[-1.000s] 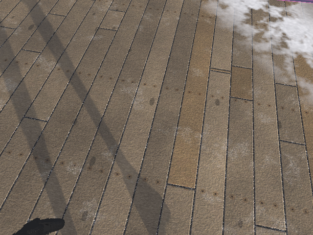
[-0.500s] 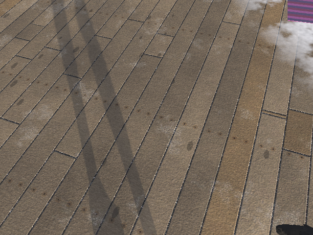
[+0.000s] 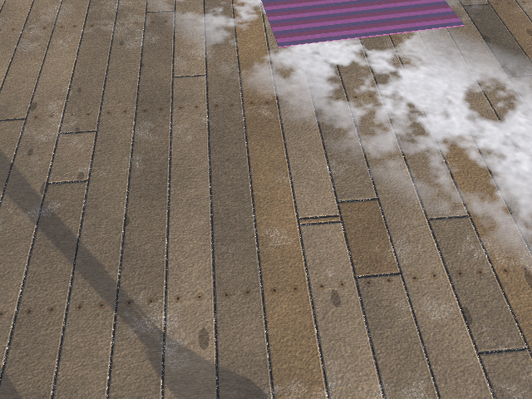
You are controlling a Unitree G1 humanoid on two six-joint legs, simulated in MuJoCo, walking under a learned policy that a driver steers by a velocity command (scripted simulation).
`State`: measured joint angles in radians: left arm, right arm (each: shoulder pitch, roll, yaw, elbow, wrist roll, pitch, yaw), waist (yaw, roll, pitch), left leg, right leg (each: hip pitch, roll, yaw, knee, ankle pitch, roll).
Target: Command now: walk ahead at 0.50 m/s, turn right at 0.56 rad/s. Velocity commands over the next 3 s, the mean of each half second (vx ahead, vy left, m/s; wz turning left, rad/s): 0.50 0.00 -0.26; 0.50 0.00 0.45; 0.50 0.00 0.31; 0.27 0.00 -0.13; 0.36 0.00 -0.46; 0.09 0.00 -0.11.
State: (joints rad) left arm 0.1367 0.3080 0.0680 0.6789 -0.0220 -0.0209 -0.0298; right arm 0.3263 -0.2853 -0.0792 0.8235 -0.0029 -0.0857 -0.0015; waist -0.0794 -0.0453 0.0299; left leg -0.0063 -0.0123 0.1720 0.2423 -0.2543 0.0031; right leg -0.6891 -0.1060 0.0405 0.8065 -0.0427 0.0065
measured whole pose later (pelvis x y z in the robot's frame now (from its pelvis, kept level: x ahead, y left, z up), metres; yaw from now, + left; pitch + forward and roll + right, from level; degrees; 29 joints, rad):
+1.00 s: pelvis +0.58 -0.05 +0.00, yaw +10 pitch +2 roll +0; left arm 0.10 0.29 0.04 0.67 0.02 -0.09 0.00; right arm 0.31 -0.28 -0.06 0.72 0.02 -0.04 0.00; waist -0.05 -0.02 0.03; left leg -0.18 -0.12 -0.11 0.35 -0.20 0.09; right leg -0.66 -0.09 0.10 0.78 -0.12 0.07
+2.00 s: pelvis +1.02 +0.06 +0.00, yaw +12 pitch +2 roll +1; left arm 0.22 0.29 0.06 0.80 -0.01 0.03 0.02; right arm 0.17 -0.27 -0.06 0.81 0.00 -0.05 -0.01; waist -0.01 -0.02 0.01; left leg -0.24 0.00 0.14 0.35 -0.14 0.04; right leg -0.51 -0.09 0.01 0.84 -0.30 0.03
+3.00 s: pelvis +1.33 +0.03 -0.01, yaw -5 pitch -1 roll +1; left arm 0.24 0.24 0.04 0.84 0.02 0.00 0.04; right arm 0.11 -0.23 -0.02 0.95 -0.01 -0.01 0.00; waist -0.01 0.01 0.03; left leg -0.28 -0.02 0.02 0.49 -0.19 0.02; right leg -0.23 -0.03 0.05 0.54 -0.30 0.03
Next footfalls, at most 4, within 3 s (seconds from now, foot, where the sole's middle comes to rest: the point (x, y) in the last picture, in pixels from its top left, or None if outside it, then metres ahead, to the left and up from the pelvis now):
0.14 right None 0.25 -0.14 -0.78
0.70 left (249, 355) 0.59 0.03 -0.78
1.16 right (300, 253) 0.89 -0.14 -0.78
1.66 left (192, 212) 1.06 0.18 -0.78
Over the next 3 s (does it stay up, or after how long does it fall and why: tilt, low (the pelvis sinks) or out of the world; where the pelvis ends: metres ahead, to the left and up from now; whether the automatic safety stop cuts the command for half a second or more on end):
stays up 1.33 0.03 -0.01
